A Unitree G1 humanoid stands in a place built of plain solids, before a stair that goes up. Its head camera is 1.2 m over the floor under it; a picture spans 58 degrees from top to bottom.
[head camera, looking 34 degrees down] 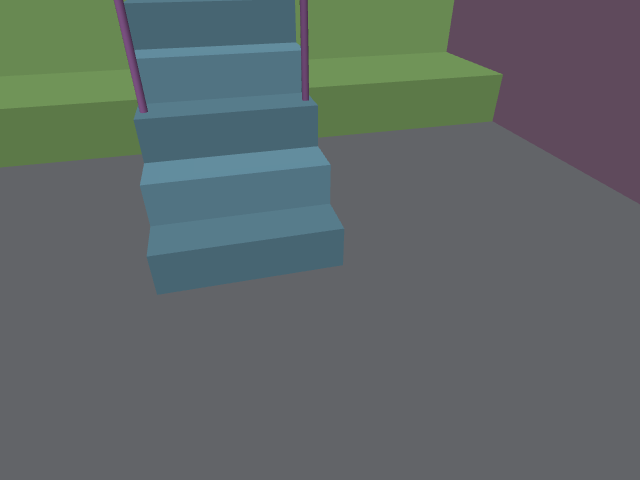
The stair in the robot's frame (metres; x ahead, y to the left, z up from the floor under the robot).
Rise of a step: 0.20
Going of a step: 0.23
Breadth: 0.81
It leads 14 degrees to the left of straight ahead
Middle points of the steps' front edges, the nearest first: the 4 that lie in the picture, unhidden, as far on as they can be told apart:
1.47 0.29 0.20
1.69 0.34 0.40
1.92 0.40 0.59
2.14 0.46 0.79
